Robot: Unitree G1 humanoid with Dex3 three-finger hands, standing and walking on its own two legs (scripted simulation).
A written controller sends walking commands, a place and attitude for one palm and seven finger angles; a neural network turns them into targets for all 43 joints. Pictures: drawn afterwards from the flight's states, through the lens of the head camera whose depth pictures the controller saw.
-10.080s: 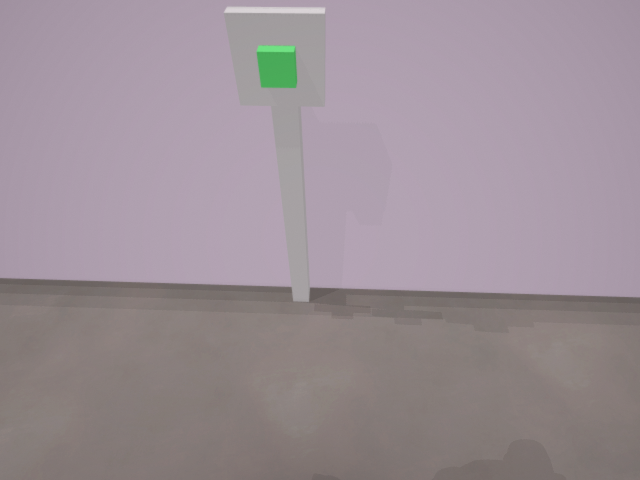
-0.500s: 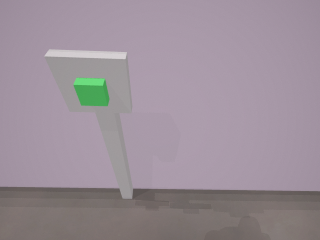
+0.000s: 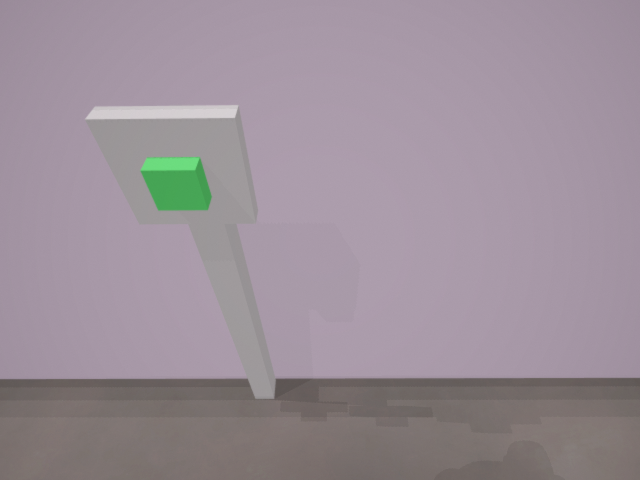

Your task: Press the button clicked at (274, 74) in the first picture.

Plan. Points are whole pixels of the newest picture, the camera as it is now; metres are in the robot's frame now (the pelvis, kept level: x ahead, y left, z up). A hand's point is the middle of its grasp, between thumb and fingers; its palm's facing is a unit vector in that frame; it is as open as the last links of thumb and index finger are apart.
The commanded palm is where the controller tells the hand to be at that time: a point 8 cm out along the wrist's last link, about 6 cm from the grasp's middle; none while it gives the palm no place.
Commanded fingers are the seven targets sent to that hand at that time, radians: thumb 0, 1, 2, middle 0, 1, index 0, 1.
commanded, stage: come to a stop and stand still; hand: left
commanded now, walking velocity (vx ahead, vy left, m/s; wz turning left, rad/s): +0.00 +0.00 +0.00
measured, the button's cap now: (179, 182) +0.45 +0.22 +0.14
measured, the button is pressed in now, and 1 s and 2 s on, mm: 0 0 0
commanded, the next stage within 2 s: look again from close up in 0.68 s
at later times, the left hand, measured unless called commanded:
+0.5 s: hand out of the picture -0.01 +0.12 -0.17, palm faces +0.03 -0.99 -0.16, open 7.3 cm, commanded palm none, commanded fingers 0.00 0.90 0.90 -0.20 -0.30 -0.20 -0.30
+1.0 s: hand out of the picture +0.00 +0.11 -0.17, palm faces +0.05 -0.98 -0.17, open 7.3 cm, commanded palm none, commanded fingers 0.00 0.90 0.90 -0.20 -0.30 -0.20 -0.30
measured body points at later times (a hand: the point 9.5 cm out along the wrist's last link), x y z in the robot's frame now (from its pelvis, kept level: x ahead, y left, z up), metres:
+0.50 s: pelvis +0.01 -0.03 +0.00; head +0.02 -0.04 +0.45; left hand -0.01 +0.17 -0.16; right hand -0.01 -0.24 -0.16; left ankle -0.03 +0.07 -0.74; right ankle -0.01 -0.11 -0.74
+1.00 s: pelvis +0.02 -0.05 +0.00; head +0.03 -0.05 +0.45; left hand -0.01 +0.16 -0.16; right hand +0.00 -0.25 -0.16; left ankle -0.03 +0.07 -0.74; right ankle -0.01 -0.11 -0.74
